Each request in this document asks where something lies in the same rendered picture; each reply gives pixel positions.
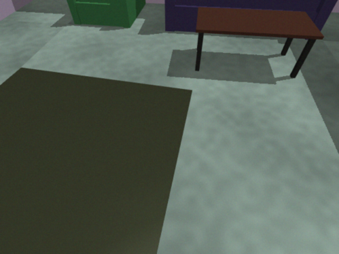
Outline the armchair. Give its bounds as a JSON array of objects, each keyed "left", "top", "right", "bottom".
[{"left": 67, "top": 0, "right": 146, "bottom": 28}]

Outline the sofa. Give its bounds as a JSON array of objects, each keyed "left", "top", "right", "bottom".
[{"left": 165, "top": 0, "right": 338, "bottom": 40}]

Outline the coffee table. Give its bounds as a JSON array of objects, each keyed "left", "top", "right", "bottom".
[{"left": 195, "top": 7, "right": 324, "bottom": 78}]

